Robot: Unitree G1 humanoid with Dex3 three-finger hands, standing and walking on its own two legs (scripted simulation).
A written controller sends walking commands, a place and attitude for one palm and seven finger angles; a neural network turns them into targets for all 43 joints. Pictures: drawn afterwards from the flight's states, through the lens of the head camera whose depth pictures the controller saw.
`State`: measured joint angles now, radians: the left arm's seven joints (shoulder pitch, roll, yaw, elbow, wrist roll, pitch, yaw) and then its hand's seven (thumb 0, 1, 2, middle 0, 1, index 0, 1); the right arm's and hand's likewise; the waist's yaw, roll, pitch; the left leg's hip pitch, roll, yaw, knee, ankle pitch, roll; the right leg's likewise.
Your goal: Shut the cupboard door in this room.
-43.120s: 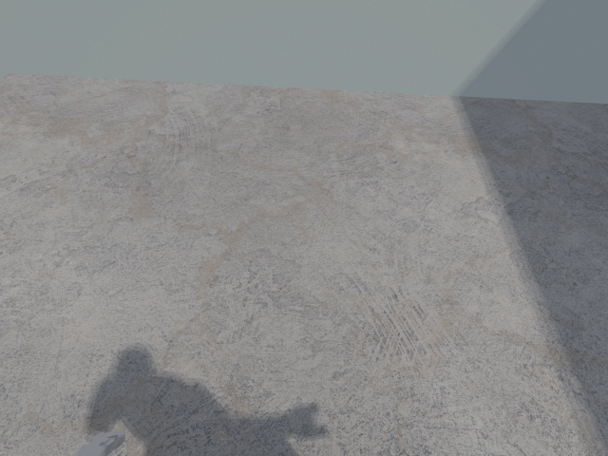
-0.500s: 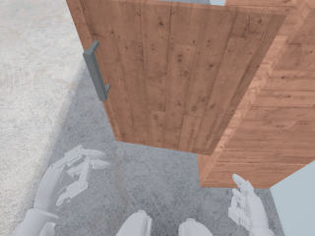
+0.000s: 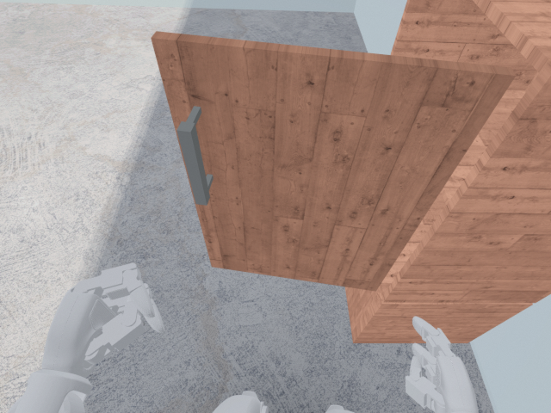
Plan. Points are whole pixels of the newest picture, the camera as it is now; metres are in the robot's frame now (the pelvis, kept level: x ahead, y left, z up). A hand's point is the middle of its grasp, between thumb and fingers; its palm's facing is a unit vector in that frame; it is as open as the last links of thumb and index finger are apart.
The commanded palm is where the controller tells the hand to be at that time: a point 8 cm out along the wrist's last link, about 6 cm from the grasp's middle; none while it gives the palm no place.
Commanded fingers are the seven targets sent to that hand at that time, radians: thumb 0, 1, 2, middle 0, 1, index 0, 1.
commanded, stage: raise the hand and make a fist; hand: left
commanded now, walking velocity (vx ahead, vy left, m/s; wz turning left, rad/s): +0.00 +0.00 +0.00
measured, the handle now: (199, 159) +0.45 +0.17 +0.10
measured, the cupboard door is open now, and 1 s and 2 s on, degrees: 81 81 81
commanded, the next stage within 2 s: bring the fist close to the handle in 0.74 s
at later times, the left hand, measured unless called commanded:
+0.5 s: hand (140, 303) +0.22 +0.18 +0.10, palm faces -0.07 -1.00 -0.03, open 3.1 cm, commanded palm +0.20 +0.24 +0.11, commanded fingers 0.00 0.90 0.90 -1.30 -1.50 -1.30 -1.50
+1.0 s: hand (157, 291) +0.23 +0.16 +0.11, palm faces -0.02 -1.00 -0.07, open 3.1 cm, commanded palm +0.22 +0.21 +0.11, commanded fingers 0.00 0.90 0.90 -1.30 -1.50 -1.30 -1.50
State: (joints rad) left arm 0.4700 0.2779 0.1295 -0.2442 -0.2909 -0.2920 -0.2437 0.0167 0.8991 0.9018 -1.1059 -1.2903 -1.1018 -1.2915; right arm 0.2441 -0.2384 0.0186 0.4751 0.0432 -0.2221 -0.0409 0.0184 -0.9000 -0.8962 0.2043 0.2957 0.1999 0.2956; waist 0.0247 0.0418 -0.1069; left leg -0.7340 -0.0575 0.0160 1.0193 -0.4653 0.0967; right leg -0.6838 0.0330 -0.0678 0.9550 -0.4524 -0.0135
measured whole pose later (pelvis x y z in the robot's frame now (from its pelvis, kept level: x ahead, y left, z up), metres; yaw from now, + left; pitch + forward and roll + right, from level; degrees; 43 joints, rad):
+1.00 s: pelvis +0.00 -0.04 +0.02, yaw +1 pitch +6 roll -2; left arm 0.27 0.30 0.19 -0.07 -0.32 -0.23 -0.29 0.01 0.90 0.90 -1.30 -1.50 -1.30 -1.50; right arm 0.25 -0.26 0.06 0.53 0.05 -0.23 -0.06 0.02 -0.90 -0.90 0.21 0.30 0.20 0.30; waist 0.02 0.05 -0.07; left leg -0.60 -0.04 -0.02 0.91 -0.41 0.05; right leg -0.56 0.05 -0.09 0.85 -0.41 -0.06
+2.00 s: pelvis +0.01 -0.03 +0.02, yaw -1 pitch +9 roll -1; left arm -0.23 0.26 0.17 0.39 -0.23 -0.23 -0.22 0.01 0.90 0.90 -1.30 -1.50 -1.29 -1.50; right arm 0.28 -0.27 0.04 0.59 0.05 -0.12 -0.02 0.02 -0.90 -0.90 0.21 0.30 0.20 0.30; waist -0.01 0.03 -0.07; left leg -0.59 -0.05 0.03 0.83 -0.39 0.07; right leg -0.57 0.04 -0.04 0.82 -0.40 -0.04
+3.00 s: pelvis +0.00 -0.03 +0.02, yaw +0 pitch +12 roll -1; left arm -0.66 0.38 0.19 0.90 -0.24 -0.30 -0.41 0.01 0.90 0.90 -1.30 -1.50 -1.31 -1.50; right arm 0.31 -0.30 0.04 0.64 0.07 -0.06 -0.03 0.01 -0.90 -0.90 0.21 0.30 0.20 0.30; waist -0.06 0.03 -0.07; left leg -0.70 -0.05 0.01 0.88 -0.39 0.06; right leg -0.67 0.04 -0.06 0.85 -0.39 -0.05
